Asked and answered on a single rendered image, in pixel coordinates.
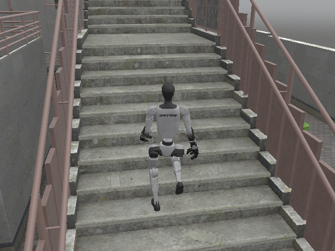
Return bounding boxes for stairs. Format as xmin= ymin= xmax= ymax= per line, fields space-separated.
xmin=76 ymin=45 xmax=295 ymax=251
xmin=88 ymin=1 xmax=191 ymax=34

